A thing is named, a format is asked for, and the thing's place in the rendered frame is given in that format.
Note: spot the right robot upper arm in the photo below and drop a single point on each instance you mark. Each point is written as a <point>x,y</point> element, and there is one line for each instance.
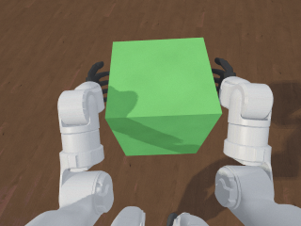
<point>248,193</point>

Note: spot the robot left thigh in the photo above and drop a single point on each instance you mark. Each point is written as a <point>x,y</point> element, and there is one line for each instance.
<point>130,216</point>

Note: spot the left robot upper arm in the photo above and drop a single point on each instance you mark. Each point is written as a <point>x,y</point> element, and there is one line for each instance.
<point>84,197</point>

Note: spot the carton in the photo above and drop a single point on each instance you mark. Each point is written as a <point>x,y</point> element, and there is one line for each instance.
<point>161,96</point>

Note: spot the robot right foot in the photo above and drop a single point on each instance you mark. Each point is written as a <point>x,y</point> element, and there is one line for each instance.
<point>170,219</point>

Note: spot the left robot forearm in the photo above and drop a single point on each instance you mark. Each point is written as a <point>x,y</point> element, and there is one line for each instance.
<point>78,115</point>

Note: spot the robot left hand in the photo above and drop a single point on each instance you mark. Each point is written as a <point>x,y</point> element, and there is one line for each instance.
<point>92,76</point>

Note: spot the robot right hand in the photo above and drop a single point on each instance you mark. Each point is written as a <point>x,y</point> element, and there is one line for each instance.
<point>223,74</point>

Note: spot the right robot forearm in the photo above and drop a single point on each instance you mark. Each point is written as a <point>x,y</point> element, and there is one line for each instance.
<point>250,110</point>

